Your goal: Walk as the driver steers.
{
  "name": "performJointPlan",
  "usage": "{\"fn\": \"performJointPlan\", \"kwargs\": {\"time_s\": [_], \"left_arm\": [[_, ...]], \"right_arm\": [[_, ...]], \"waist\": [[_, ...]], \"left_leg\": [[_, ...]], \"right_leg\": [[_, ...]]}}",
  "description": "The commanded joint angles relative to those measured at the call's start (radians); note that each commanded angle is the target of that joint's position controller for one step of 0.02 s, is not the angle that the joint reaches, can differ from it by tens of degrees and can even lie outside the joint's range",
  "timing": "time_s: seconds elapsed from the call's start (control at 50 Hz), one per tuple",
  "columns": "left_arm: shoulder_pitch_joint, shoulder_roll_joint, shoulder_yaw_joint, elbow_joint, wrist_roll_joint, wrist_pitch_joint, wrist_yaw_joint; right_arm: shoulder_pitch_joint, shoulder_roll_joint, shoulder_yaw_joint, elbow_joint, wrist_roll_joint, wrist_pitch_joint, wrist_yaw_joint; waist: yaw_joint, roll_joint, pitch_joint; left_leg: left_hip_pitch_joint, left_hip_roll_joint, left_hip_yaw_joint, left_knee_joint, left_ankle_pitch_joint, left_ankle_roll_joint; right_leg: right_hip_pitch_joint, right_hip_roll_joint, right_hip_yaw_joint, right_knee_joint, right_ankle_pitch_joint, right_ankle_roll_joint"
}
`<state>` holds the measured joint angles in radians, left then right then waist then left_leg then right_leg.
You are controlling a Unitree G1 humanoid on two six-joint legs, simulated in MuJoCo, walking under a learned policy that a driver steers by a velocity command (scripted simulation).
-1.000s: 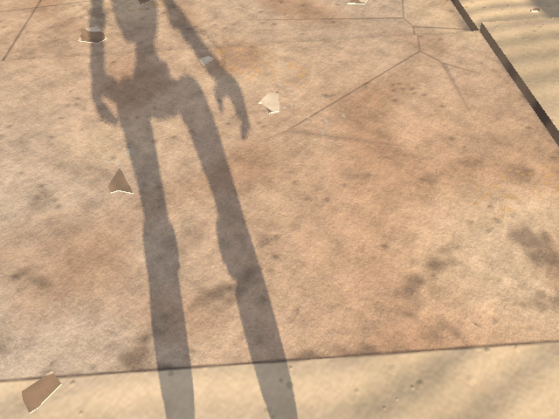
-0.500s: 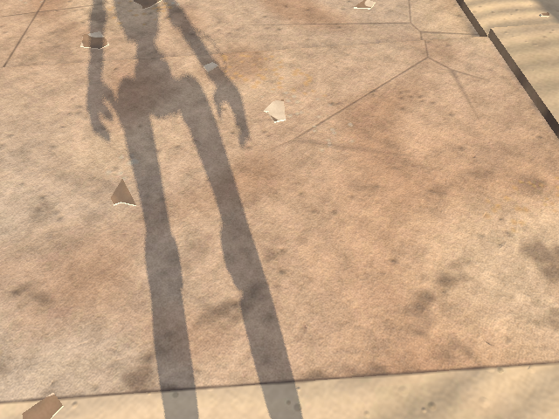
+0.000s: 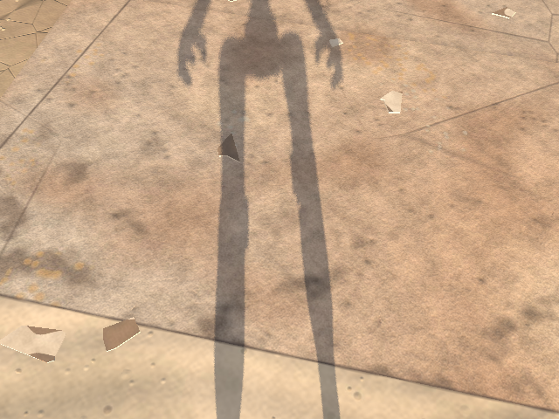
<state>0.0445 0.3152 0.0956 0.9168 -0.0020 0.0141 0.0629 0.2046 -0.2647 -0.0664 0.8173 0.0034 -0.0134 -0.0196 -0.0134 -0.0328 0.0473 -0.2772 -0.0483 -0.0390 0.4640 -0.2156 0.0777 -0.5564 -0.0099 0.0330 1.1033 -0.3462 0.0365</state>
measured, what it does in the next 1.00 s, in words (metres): walks ahead: right foot, then left foot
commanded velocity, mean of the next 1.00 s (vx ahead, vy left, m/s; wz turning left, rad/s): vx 0.40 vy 0.00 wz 0.10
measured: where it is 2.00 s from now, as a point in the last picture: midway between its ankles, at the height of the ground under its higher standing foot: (268, 235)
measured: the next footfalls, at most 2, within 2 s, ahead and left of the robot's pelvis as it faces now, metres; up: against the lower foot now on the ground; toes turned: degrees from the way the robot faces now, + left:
right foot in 0.42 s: +0.20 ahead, -0.16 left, +0.00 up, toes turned +3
left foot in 0.90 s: +0.54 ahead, +0.09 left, +0.00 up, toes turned +5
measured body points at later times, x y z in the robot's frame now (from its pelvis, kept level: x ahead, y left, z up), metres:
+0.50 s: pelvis +0.14 -0.06 +0.00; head +0.16 -0.07 +0.44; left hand +0.26 +0.23 -0.11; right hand +0.20 -0.34 -0.14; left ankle +0.03 +0.06 -0.69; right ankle +0.16 -0.16 -0.74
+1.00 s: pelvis +0.42 -0.01 -0.02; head +0.46 +0.00 +0.43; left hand +0.40 +0.27 -0.15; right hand +0.62 -0.24 -0.11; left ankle +0.50 +0.09 -0.74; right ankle +0.26 -0.16 -0.65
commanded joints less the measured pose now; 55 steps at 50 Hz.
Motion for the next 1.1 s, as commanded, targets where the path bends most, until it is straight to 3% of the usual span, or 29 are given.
{"fn": "performJointPlan", "kwargs": {"time_s": [0.02,0.06,0.12,0.3,0.34,0.4,0.42,0.44,0.46,0.48,0.5,0.54,0.56,0.64,0.7,0.74,0.8,0.84,0.86,0.88,0.9,0.92,0.94,0.96,0.98,1.0,1.04,1.06,1.1], "left_arm": [[-0.009,0.072,0.017,-0.041,-0.005,-0.023,-0.011],[-0.055,0.074,0.015,-0.057,-0.007,-0.04,-0.024],[-0.067,0.066,0.009,-0.054,-0.005,-0.071,-0.042],[-0.101,0.062,-0.013,-0.068,-0.024,-0.128,-0.075],[-0.088,0.066,-0.017,-0.067,-0.027,-0.136,-0.082],[0.066,0.084,-0.007,-0.014,-0.023,-0.14,-0.081],[0.196,0.126,0.009,0.017,-0.022,-0.141,-0.071],[0.335,0.208,0.027,0.038,-0.009,-0.138,-0.063],[0.387,0.258,0.04,0.058,-0.011,-0.137,-0.075],[0.326,0.166,0.014,0.04,-0.02,-0.14,-0.079],[0.268,0.11,-0.002,0.016,-0.017,-0.139,-0.081],[0.199,0.078,-0.018,-0.013,-0.003,-0.133,-0.086],[0.192,0.067,-0.025,-0.014,0.003,-0.13,-0.085],[0.23,0.101,-0.021,0.001,-0.004,-0.124,-0.072],[0.273,0.107,-0.023,0.009,-0.01,-0.12,-0.062],[0.33,0.114,-0.023,0.025,-0.016,-0.117,-0.059],[0.364,0.119,-0.02,0.039,-0.022,-0.102,-0.055],[0.356,0.136,-0.013,0.036,-0.02,-0.09,-0.052],[0.348,0.151,-0.008,0.032,-0.017,-0.083,-0.05],[0.333,0.147,-0.011,0.026,-0.012,-0.074,-0.049],[0.329,0.127,-0.022,0.01,-0.001,-0.071,-0.048],[0.462,-0.004,-0.06,-0.014,0.003,-0.089,-0.059],[0.459,0.013,-0.062,0.013,-0.008,-0.115,-0.07],[0.348,0.117,-0.031,-0.027,-0.04,-0.13,-0.076],[0.267,0.119,-0.032,-0.053,-0.048,-0.138,-0.074],[0.233,0.102,-0.031,-0.061,-0.034,-0.136,-0.069],[0.273,0.069,-0.028,-0.051,-0.018,-0.112,-0.064],[0.291,0.044,-0.032,-0.047,-0.015,-0.1,-0.062],[0.259,0.033,-0.034,-0.064,-0.008,-0.084,-0.057]], "right_arm": [[0.022,-0.143,-0.031,-0.052,0.013,-0.023,-0.015],[0.038,-0.157,-0.032,-0.036,0.008,-0.029,-0.017],[0.057,-0.172,-0.035,-0.016,0.001,-0.039,-0.015],[0.097,-0.189,-0.042,0.003,0.011,-0.048,0.004],[0.103,-0.189,-0.042,0.003,0.014,-0.044,0.008],[0.092,-0.157,-0.03,-0.001,0.015,-0.04,0.014],[0.067,-0.118,-0.016,-0.013,0.009,-0.045,0.014],[0.045,-0.055,0.003,-0.044,0.0,-0.055,0.014],[0.069,-0.074,0.0,-0.077,0.013,-0.078,0.01],[0.06,-0.156,-0.019,-0.066,0.029,-0.091,0.012],[0.046,-0.168,-0.022,-0.062,0.035,-0.095,0.018],[0.015,-0.148,-0.023,-0.067,0.015,-0.094,0.019],[0.007,-0.13,-0.022,-0.074,0.01,-0.091,0.022],[-0.06,-0.077,-0.006,-0.114,0.0,-0.079,0.024],[-0.164,-0.037,0.012,-0.148,0.007,-0.084,0.033],[-0.233,-0.035,0.017,-0.171,0.013,-0.086,0.043],[-0.281,-0.056,0.014,-0.201,0.019,-0.09,0.06],[-0.247,-0.089,0.002,-0.2,0.017,-0.091,0.066],[-0.188,-0.116,-0.01,-0.187,0.015,-0.09,0.064],[-0.048,-0.152,-0.03,-0.148,0.016,-0.086,0.058],[0.125,-0.194,-0.048,-0.106,0.011,-0.081,0.047],[0.239,-0.3,-0.073,-0.08,-0.016,-0.077,0.044],[0.257,-0.221,-0.051,-0.067,-0.002,-0.072,0.046],[0.177,-0.171,-0.031,-0.072,0.004,-0.072,0.045],[0.092,-0.148,-0.023,-0.087,0.004,-0.073,0.043],[0.035,-0.125,-0.015,-0.088,-0.002,-0.076,0.047],[-0.018,-0.097,-0.008,-0.087,-0.013,-0.088,0.053],[-0.02,-0.099,-0.01,-0.08,-0.008,-0.095,0.054],[-0.009,-0.118,-0.015,-0.06,-0.004,-0.105,0.052]], "waist": [[-0.005,0.137,-0.126],[-0.023,0.168,-0.075],[-0.042,0.158,-0.052],[-0.069,0.148,-0.004],[-0.057,0.145,-0.007],[0.034,0.128,-0.056],[0.095,0.097,-0.114],[0.136,-0.099,-0.192],[0.12,-0.272,-0.205],[0.107,-0.143,-0.116],[0.089,-0.112,-0.053],[0.06,-0.058,-0.001],[0.046,-0.059,0.003],[0.044,-0.043,0.007],[0.074,-0.043,0.024],[0.099,-0.036,0.042],[0.087,-0.04,0.055],[0.046,-0.055,0.015],[0.008,-0.074,-0.037],[-0.071,-0.072,-0.125],[-0.145,-0.052,-0.244],[-0.103,0.189,-0.43],[-0.11,0.265,-0.519],[-0.105,0.208,-0.33],[-0.077,0.134,-0.202],[-0.043,0.071,-0.115],[0.021,0.102,-0.076],[0.035,0.105,-0.07],[0.045,0.101,-0.037]], "left_leg": [[0.223,0.24,-0.316,-0.241,-0.144,0.13],[0.239,0.256,-0.354,-0.296,-0.244,0.131],[0.245,0.26,-0.336,-0.319,-0.202,0.132],[0.214,0.269,-0.319,-0.307,-0.184,0.151],[0.187,0.267,-0.311,-0.285,-0.151,0.147],[0.075,0.214,-0.257,-0.164,-0.015,0.107],[-0.021,0.162,-0.199,-0.009,0.068,0.069],[-0.216,0.049,-0.058,0.332,-0.046,-0.003],[-0.467,-0.033,-0.035,0.558,-0.358,-0.038],[-0.569,0.045,-0.085,0.677,-0.322,-0.031],[-0.593,0.09,-0.07,0.696,-0.22,-0.021],[-0.556,0.149,-0.041,0.643,-0.087,-0.029],[-0.512,0.166,-0.034,0.61,-0.045,-0.037],[-0.473,0.161,0.024,0.434,0.099,-0.086],[-0.357,0.124,0.067,0.204,0.264,-0.086],[-0.327,0.103,0.077,0.121,0.319,-0.078],[-0.346,0.095,0.052,0.048,0.286,-0.042],[-0.286,0.072,0.058,0.036,0.21,-0.012],[-0.195,0.044,0.078,0.046,0.164,0.008],[-0.01,0.016,0.105,0.028,0.168,0.04],[0.286,0.093,0.031,0.069,0.198,0.084],[0.721,0.376,-0.426,0.054,0.036,0.25],[0.76,0.454,-0.719,-0.119,-0.059,0.289],[0.624,0.41,-0.583,-0.149,-0.099,0.228],[0.449,0.371,-0.44,-0.177,-0.032,0.196],[0.296,0.33,-0.339,-0.214,0.056,0.18],[0.136,0.276,-0.238,-0.284,0.12,0.165],[0.1,0.269,-0.209,-0.311,0.137,0.174],[0.056,0.263,-0.152,-0.348,0.174,0.184]], "right_leg": [[-0.099,-0.035,0.037,-0.132,0.108,0.007],[-0.118,-0.041,0.037,-0.256,0.136,0.013],[-0.075,-0.046,0.024,-0.388,0.164,0.011],[0.017,-0.041,-0.021,-0.561,0.137,-0.034],[0.087,-0.031,-0.039,-0.599,0.144,-0.052],[0.361,-0.004,-0.065,-0.674,0.185,-0.082],[0.54,-0.063,0.017,-0.687,0.149,-0.12],[0.746,-0.259,0.285,-0.764,0.051,-0.204],[0.851,-0.393,0.63,-0.87,-0.115,-0.325],[0.803,-0.38,0.596,-0.881,-0.222,-0.32],[0.741,-0.329,0.485,-0.893,-0.198,-0.278],[0.619,-0.272,0.35,-0.929,-0.007,-0.25],[0.568,-0.246,0.288,-0.947,0.087,-0.24],[0.501,-0.191,0.123,-0.972,0.435,-0.242],[0.438,-0.142,0.033,-0.99,0.464,-0.215],[0.461,-0.162,0.036,-0.999,0.432,-0.218],[0.584,-0.219,0.046,-0.955,0.501,-0.208],[0.658,-0.243,0.041,-0.873,0.693,-0.189],[0.679,-0.241,0.033,-0.789,0.87,-0.179],[0.655,-0.208,0.004,-0.622,1.0,-0.16],[0.489,-0.17,-0.013,-0.388,0.875,-0.133],[0.07,-0.011,-0.05,0.04,0.403,-0.068],[-0.063,0.06,0.086,0.2,-0.213,-0.07],[-0.158,-0.005,0.097,0.262,-0.184,-0.087],[-0.161,-0.057,0.062,0.223,-0.094,-0.095],[-0.133,-0.094,0.041,0.151,-0.028,-0.089],[-0.023,-0.138,0.047,0.076,0.044,-0.079],[-0.004,-0.144,0.041,0.05,0.056,-0.07],[-0.036,-0.155,0.032,-0.021,0.111,-0.048]]}}
Over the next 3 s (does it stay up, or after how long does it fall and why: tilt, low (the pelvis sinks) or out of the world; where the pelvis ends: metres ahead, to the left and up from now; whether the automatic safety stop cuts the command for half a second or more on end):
stays up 1.55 -0.11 -0.02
